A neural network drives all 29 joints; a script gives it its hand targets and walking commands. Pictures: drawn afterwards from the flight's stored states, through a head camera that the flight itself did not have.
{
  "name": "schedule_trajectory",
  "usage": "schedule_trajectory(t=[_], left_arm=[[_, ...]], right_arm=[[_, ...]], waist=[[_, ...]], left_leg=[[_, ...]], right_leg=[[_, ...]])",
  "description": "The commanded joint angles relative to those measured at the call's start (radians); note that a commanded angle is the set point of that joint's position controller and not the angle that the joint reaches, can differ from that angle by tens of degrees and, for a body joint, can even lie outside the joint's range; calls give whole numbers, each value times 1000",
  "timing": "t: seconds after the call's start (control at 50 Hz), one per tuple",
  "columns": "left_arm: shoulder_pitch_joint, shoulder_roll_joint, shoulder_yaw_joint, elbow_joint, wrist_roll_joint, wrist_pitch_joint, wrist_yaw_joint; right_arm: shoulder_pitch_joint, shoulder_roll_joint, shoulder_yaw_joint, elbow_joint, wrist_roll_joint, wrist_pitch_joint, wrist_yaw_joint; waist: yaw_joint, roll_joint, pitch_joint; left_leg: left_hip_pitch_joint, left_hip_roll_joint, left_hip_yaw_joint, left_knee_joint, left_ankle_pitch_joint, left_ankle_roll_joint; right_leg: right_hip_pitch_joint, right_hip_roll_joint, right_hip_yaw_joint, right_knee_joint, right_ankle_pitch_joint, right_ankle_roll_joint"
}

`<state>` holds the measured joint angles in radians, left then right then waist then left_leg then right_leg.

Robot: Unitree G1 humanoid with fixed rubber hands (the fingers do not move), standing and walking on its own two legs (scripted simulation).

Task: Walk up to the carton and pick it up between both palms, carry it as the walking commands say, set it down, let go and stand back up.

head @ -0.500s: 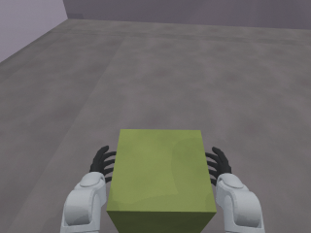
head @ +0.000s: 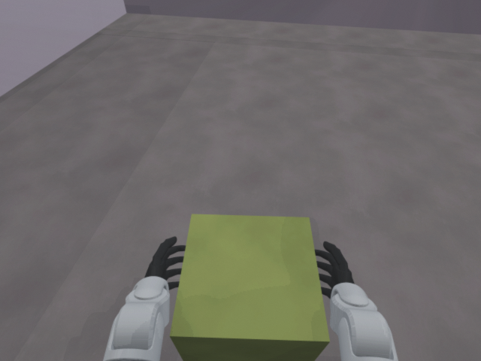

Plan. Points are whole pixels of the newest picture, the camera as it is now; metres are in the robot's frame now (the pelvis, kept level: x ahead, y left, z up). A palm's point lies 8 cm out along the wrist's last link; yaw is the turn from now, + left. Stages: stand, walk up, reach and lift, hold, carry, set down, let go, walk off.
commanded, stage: hold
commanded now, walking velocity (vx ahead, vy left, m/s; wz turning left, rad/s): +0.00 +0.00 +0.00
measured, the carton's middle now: (247, 299) +0.27 +0.01 -0.06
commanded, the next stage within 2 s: set down in 0.62 s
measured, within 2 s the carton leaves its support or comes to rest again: neither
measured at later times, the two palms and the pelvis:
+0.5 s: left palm (171, 271) +0.27 +0.13 +0.04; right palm (355, 271) +0.28 -0.17 +0.04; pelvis +0.00 -0.03 +0.00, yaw +3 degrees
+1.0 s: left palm (172, 269) +0.29 +0.14 +0.01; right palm (345, 273) +0.29 -0.16 +0.01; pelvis -0.01 -0.01 -0.01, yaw +4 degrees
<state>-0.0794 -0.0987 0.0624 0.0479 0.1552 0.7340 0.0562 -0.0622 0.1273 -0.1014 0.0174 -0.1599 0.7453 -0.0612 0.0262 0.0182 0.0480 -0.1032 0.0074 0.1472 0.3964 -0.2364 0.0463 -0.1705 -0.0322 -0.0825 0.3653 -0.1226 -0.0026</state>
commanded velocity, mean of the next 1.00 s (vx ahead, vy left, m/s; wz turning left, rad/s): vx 0.00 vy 0.00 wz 0.00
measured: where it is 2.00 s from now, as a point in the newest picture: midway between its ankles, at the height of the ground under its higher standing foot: outside the picture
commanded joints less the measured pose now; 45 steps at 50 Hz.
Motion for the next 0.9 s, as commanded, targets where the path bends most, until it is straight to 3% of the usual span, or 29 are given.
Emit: schedule_trajectory(t=[0.0,0.04,0.1,0.16,0.36,0.6,0.62,0.66,0.74,0.88], left_arm=[[-484,-615,-541,-200,-207,-87,-160],[-455,-597,-508,-161,-193,-70,-160],[-435,-604,-490,-77,-177,-51,-171],[-466,-620,-467,-47,-172,-52,-187],[-555,-710,-451,-18,-167,-64,-249],[-676,-809,-445,60,-172,-73,-337],[-649,-932,-455,13,-208,-75,-346],[-643,-908,-403,98,-154,-71,-344],[-657,-923,-326,190,-95,-95,-332],[-756,-994,-261,327,-65,-163,-324]], right_arm=[[-468,579,486,-169,167,-80,155],[-434,565,477,-126,164,-71,157],[-419,566,431,-69,138,-49,158],[-458,605,427,-50,142,-38,168],[-549,811,482,-1,166,-25,193],[-620,984,493,98,165,-29,220],[-551,1005,437,109,138,-37,228],[-548,968,370,161,103,-43,239],[-659,981,374,205,128,-62,277],[-740,956,273,336,77,-135,307]], waist=[[-47,3,-401],[-26,21,-322],[-49,14,-236],[-38,7,-215],[-8,-39,-257],[-12,-50,-290],[-140,-78,-329],[-128,-45,-286],[-48,-14,-237],[-70,2,-268]], left_leg=[[121,-34,-220,-54,376,-26],[70,-35,-210,-84,298,-33],[56,-39,-199,-106,223,-35],[24,-46,-191,-123,163,-32],[28,-88,-169,-105,152,-20],[-22,-121,-149,-79,117,-34],[21,-93,-244,-48,208,9],[-24,-82,-249,-57,151,2],[-92,-77,-263,-53,82,11],[-95,-70,-269,-24,91,-5]], right_leg=[[137,125,132,6,188,-24],[136,127,115,-2,119,-29],[106,127,109,-23,69,-30],[131,126,106,-35,42,-24],[175,103,135,-64,79,16],[229,84,166,-89,45,43],[266,95,184,-43,200,3],[243,94,181,-31,169,1],[246,95,179,3,78,-8],[166,102,173,52,63,-28]])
